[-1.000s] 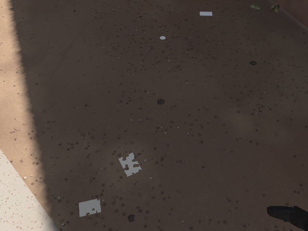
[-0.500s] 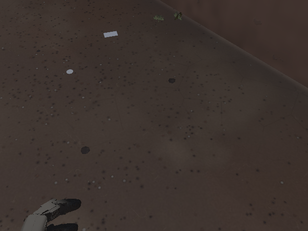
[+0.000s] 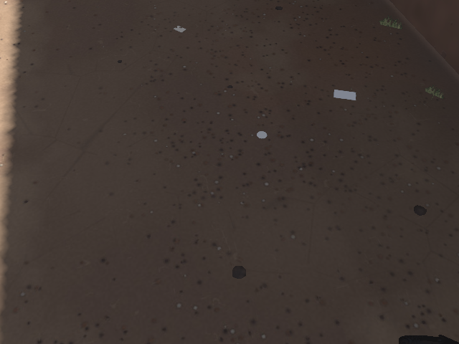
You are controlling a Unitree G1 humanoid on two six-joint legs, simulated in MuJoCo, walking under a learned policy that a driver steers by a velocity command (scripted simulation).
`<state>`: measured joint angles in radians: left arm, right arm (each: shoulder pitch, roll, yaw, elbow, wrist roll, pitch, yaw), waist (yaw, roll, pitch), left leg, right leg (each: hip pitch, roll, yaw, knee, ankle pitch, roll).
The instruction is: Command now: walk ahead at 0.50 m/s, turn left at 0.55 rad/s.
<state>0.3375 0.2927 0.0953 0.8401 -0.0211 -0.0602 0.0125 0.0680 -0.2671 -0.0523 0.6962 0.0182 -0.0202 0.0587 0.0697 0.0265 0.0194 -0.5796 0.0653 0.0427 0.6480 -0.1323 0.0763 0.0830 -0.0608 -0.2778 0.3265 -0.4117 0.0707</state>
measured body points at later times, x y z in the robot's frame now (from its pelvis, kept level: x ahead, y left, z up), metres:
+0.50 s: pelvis +0.27 +0.02 +0.01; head +0.30 +0.03 +0.46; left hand +0.44 +0.27 -0.09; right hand +0.35 -0.26 -0.10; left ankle +0.14 +0.10 -0.72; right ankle +0.47 -0.11 -0.69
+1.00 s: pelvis +0.57 -0.01 +0.02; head +0.61 -0.03 +0.46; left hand +0.70 +0.26 -0.09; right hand +0.73 -0.30 -0.06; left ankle +0.78 +0.09 -0.69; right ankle +0.47 -0.09 -0.72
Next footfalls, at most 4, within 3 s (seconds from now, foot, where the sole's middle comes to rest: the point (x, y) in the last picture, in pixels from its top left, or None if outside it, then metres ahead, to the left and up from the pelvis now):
0.02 left None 0.18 0.11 -0.76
0.58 right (282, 331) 0.51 -0.09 -0.76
1.06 left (236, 233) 0.82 0.06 -0.76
1.52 right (319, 202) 0.96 -0.22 -0.76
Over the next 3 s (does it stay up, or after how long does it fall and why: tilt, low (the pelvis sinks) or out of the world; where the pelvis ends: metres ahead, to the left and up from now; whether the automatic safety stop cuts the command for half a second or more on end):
stays up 1.58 0.12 0.00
